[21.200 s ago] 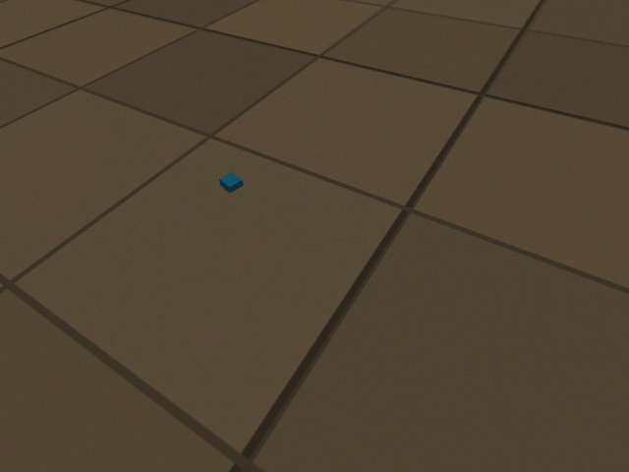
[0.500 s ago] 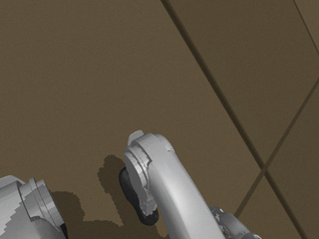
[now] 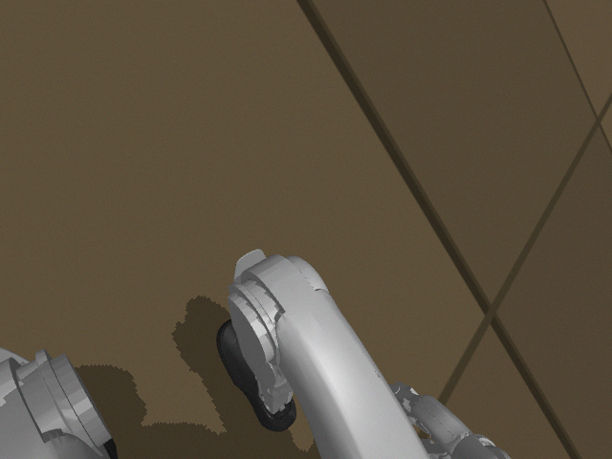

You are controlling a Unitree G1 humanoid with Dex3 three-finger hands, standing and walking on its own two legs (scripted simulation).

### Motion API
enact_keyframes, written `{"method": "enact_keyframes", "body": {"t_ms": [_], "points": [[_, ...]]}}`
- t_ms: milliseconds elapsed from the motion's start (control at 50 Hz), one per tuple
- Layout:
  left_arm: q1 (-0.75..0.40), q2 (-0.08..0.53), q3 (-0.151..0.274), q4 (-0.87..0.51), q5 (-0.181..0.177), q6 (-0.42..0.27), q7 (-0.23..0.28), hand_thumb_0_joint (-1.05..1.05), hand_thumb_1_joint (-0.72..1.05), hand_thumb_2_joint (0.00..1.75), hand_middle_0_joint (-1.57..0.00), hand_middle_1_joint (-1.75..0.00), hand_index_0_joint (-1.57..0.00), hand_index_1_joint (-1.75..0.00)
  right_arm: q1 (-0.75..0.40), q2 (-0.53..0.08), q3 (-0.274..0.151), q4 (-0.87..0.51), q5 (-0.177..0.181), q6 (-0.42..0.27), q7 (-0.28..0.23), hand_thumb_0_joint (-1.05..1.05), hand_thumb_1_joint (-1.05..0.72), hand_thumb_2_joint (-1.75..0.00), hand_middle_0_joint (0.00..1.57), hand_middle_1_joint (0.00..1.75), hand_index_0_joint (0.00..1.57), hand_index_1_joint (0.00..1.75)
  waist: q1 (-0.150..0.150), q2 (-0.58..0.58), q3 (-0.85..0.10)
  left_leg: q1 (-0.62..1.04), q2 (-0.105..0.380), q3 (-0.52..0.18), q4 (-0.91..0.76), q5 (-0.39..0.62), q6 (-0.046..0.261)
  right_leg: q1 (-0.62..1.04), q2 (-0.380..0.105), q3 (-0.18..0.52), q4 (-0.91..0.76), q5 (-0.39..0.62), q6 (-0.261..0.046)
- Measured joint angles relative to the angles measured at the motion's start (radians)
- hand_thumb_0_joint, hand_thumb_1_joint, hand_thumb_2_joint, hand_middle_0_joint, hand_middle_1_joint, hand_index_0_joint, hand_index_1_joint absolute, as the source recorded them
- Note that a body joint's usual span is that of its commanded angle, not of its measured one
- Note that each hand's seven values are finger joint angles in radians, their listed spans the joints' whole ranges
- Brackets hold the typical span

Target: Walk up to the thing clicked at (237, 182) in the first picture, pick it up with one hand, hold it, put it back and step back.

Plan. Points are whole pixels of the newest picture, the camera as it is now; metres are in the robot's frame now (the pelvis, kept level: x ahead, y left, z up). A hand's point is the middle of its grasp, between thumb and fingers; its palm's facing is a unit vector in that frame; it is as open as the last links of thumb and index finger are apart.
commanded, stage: rest palm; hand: left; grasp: from above
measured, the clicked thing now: out of the picture +0.50 +0.37 -0.30
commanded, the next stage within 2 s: none
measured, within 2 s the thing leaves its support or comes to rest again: neither
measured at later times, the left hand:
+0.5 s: hand out of the picture +0.47 +0.35 -0.25, palm faces -0.44 -0.12 -0.89, open 14.0 cm
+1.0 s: hand out of the picture +0.47 +0.35 -0.25, palm faces -0.45 -0.13 -0.89, open 13.8 cm
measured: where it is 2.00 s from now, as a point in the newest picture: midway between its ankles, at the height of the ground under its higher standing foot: (193, 436)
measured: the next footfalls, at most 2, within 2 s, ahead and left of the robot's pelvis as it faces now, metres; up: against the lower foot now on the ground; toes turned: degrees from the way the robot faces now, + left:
none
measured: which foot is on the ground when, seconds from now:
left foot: down 0.00-1.00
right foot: down 0.00-1.00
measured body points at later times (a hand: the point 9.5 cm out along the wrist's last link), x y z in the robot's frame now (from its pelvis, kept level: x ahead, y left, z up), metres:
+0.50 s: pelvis +0.00 +0.00 +0.00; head +0.28 +0.15 +0.31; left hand +0.49 +0.35 -0.20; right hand +0.07 -0.25 -0.05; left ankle +0.07 +0.13 -0.28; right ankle +0.11 -0.12 -0.28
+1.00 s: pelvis +0.00 +0.00 +0.00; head +0.29 +0.14 +0.31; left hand +0.49 +0.35 -0.20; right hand +0.07 -0.25 -0.05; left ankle +0.07 +0.13 -0.28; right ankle +0.11 -0.12 -0.28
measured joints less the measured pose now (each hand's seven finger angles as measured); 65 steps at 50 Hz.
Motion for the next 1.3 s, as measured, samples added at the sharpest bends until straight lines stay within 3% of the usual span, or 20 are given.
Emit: {"method": "enact_keyframes", "body": {"t_ms": [360,820,1300], "points": [[0.005,0.019,0.000,0.013,0.000,-0.010,0.053,0.00,-0.49,0.95,-0.08,-1.03,-0.10,-1.01,-0.015,-0.012,0.018,-0.006,-0.013,-0.026,0.009,0.00,-0.91,-0.90,0.21,0.30,0.20,0.30,-0.001,-0.023,0.023,0.008,0.004,-0.012,0.006,-0.004,0.000,0.008,0.006,-0.009,-0.004,0.006,0.003],[0.005,0.026,-0.005,0.008,-0.027,0.006,0.043,0.00,-0.48,0.94,-0.10,-1.02,-0.11,-1.01,-0.019,-0.022,0.027,-0.010,-0.010,-0.045,0.006,0.00,-0.91,-0.90,0.21,0.30,0.20,0.30,-0.008,-0.025,0.038,0.014,0.009,-0.013,0.004,-0.003,0.000,0.012,0.007,-0.010,-0.009,0.011,0.004],[-0.003,0.034,-0.012,0.000,-0.032,0.013,0.036,0.00,-0.38,0.90,-0.17,-0.95,-0.19,-0.95,-0.022,-0.023,0.034,-0.018,-0.010,-0.041,0.003,0.00,-0.91,-0.90,0.21,0.30,0.20,0.30,-0.011,-0.025,0.037,0.012,0.009,-0.014,0.003,-0.004,0.005,0.014,0.006,-0.012,-0.014,0.011,0.005]]}}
